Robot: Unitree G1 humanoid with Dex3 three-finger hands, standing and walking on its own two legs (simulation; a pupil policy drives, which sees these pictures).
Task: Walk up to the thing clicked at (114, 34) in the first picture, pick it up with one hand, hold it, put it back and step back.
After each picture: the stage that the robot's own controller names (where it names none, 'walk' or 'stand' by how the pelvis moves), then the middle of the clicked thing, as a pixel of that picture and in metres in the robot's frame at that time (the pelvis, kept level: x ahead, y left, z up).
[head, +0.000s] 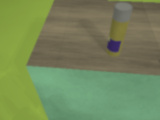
stand; (117, 32) +0.60 -0.15 +0.05
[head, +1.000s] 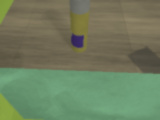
sink last; (79, 25) +0.56 +0.04 +0.08
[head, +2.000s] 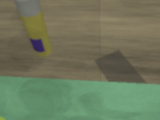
rise first; (36, 28) +0.50 +0.19 +0.10
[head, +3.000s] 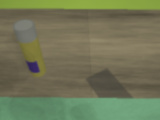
stand; (32, 51) +0.48 +0.21 +0.05
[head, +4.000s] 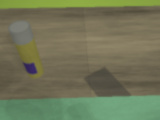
stand; (28, 52) +0.47 +0.22 +0.04
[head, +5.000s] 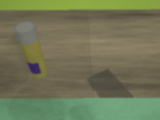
stand; (33, 53) +0.48 +0.21 +0.04
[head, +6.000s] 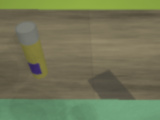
stand; (34, 53) +0.47 +0.20 +0.04
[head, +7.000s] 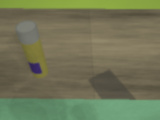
rise first; (34, 52) +0.47 +0.20 +0.04
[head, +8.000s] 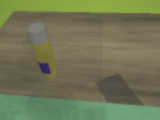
rise first; (44, 53) +0.48 +0.19 +0.05
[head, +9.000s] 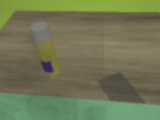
go down; (46, 51) +0.48 +0.19 +0.05
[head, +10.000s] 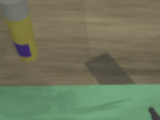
go down; (21, 31) +0.49 +0.17 +0.09
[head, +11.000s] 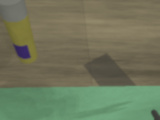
approach; (20, 33) +0.49 +0.18 +0.10
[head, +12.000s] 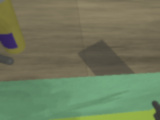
close in; (3, 19) +0.49 +0.19 +0.13
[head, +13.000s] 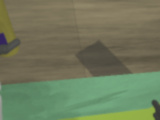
lift; out of the picture +0.50 +0.20 +0.13
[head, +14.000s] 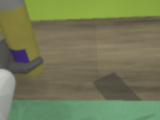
lift; (19, 34) +0.34 +0.16 +0.28
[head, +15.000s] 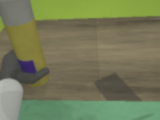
hold; (27, 46) +0.33 +0.15 +0.24
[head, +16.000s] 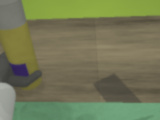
hold; (19, 49) +0.33 +0.17 +0.23
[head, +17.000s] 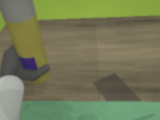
crouch; (28, 42) +0.34 +0.15 +0.25
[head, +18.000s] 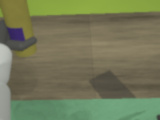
crouch; (16, 15) +0.44 +0.18 +0.27
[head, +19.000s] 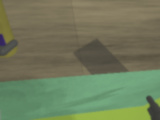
lower; out of the picture +0.49 +0.20 +0.12
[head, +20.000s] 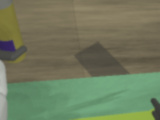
lower; (5, 26) +0.48 +0.18 +0.13
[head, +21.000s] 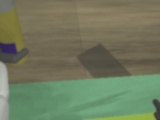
lower; (7, 29) +0.47 +0.18 +0.13
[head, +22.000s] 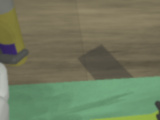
lower; (7, 30) +0.47 +0.19 +0.12
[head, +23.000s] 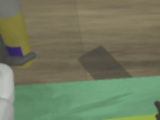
open; (14, 33) +0.46 +0.17 +0.12
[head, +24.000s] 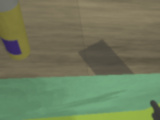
rise; (10, 24) +0.46 +0.17 +0.12
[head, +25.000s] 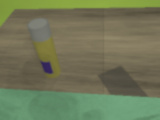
sink last; (46, 51) +0.46 +0.18 +0.09
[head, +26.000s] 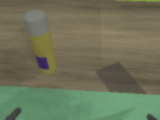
stand; (42, 46) +0.46 +0.17 +0.09
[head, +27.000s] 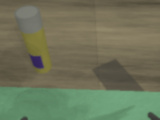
stand; (36, 44) +0.45 +0.18 +0.11
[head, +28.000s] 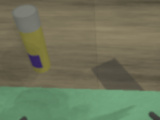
stand; (34, 43) +0.45 +0.18 +0.11
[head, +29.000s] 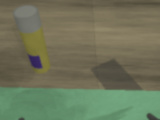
stand; (35, 44) +0.45 +0.17 +0.11
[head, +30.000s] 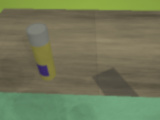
stand; (43, 55) +0.46 +0.17 +0.05
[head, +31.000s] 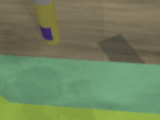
walk; (46, 16) +0.56 +0.15 +0.08
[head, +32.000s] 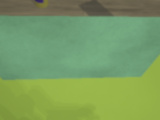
walk; out of the picture +0.83 +0.22 +0.06
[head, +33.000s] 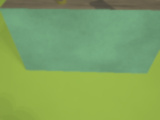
stand; out of the picture +1.11 +0.18 +0.06
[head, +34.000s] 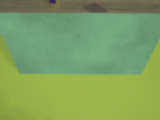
stand; out of the picture +1.08 +0.20 +0.04
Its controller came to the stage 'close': yes
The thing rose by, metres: 0.23
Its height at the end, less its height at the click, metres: +0.00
